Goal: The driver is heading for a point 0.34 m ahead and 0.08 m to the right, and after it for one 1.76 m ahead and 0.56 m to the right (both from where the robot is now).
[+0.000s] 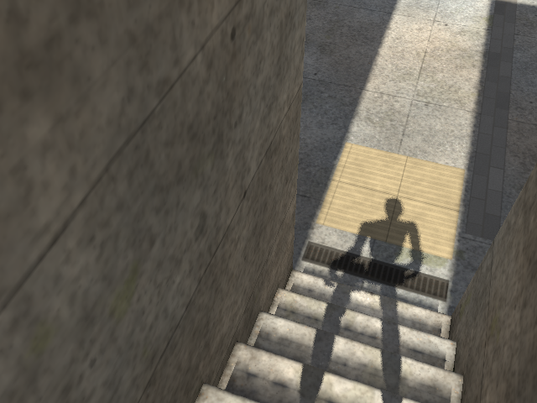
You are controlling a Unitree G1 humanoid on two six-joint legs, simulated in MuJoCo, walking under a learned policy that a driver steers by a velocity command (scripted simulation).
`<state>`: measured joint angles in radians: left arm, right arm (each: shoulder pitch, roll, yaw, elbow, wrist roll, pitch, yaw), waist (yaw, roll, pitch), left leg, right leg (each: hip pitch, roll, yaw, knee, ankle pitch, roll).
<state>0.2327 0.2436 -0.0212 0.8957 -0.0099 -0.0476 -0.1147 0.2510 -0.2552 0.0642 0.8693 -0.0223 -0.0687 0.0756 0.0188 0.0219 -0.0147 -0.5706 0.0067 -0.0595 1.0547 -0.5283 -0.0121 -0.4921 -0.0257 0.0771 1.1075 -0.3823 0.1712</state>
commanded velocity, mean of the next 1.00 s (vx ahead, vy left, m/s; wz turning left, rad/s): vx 0.12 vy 0.00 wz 0.02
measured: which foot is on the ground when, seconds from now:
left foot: down 0.00-0.96, up 0.98-1.00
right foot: down 0.00-0.70, up 0.72-0.96, down 0.98-1.00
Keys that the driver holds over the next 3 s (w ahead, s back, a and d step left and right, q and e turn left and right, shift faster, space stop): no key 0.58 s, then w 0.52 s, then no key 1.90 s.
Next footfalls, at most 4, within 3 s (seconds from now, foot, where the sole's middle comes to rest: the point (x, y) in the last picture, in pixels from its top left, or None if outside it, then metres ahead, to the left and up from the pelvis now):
0.98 right None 0.12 -0.26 -0.90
1.30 left None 0.22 -0.03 -0.90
1.50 right None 0.21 -0.28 -0.90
2.76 left None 0.48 -0.14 -1.10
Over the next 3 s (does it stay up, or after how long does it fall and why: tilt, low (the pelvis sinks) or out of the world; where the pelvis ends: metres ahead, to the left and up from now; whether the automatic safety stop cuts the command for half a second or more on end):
stays up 0.57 -0.29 -0.35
